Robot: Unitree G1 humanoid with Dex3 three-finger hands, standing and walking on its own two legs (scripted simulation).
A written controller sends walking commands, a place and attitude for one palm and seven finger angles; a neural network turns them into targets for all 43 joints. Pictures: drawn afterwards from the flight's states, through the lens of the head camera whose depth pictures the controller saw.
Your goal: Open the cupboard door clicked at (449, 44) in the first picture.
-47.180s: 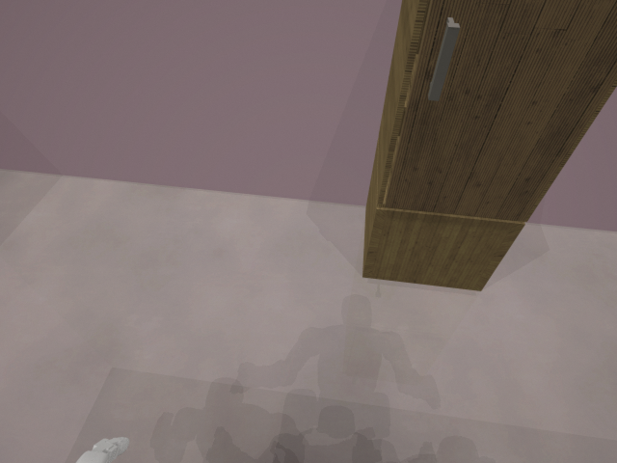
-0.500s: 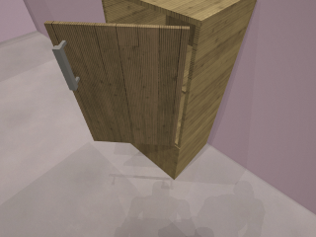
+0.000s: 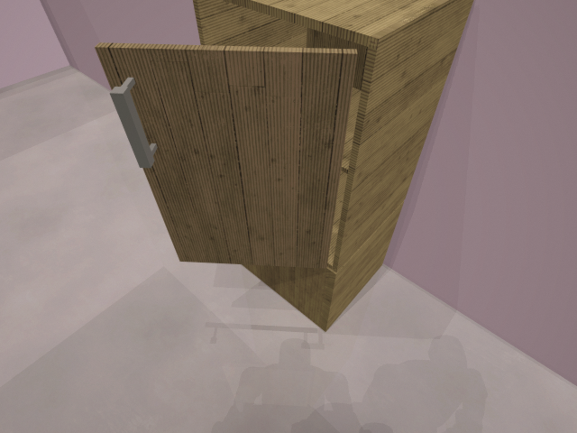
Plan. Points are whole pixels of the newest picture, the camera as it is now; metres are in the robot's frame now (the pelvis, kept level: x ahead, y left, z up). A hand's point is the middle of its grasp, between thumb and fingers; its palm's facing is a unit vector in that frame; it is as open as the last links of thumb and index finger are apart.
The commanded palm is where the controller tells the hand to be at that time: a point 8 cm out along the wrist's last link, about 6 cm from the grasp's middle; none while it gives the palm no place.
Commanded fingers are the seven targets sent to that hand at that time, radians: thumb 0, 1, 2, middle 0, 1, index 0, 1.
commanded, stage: look again from close up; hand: left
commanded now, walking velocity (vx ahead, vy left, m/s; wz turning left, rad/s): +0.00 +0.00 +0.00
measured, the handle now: (138, 124) +0.58 +0.31 +0.13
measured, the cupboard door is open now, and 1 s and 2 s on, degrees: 38 38 38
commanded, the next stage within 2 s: shuffle to correct the standing spot in 0.16 s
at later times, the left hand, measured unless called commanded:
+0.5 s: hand out of the picture +0.01 +0.18 -0.18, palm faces +0.04 -0.98 -0.20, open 7.3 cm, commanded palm none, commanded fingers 0.00 0.90 0.90 -0.20 -0.30 -0.20 -0.30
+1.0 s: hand out of the picture +0.06 +0.24 -0.16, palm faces +0.07 -0.96 -0.27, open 7.3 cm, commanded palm none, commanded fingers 0.00 0.90 0.90 -0.20 -0.30 -0.20 -0.30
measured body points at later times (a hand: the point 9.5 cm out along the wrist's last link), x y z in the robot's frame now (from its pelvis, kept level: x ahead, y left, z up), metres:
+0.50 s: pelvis +0.01 +0.01 +0.00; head +0.03 +0.01 +0.45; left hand +0.01 +0.23 -0.16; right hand +0.02 -0.22 -0.16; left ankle +0.00 +0.11 -0.74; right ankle -0.03 -0.12 -0.74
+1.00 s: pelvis +0.03 +0.05 +0.00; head +0.07 +0.03 +0.45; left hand +0.06 +0.29 -0.14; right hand +0.09 -0.19 -0.16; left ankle +0.01 +0.17 -0.66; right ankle +0.00 -0.07 -0.74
